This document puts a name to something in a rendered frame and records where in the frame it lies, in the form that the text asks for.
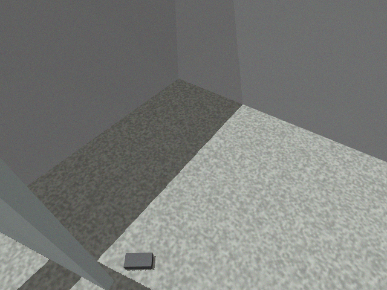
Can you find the small box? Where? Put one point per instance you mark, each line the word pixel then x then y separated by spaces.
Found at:
pixel 138 261

